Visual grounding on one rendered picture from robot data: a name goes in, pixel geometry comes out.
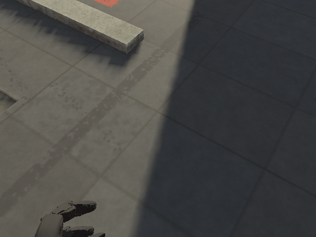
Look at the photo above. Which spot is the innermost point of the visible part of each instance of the robot left hand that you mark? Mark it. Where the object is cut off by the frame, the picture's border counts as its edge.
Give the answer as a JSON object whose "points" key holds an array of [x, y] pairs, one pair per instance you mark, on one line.
{"points": [[52, 224]]}

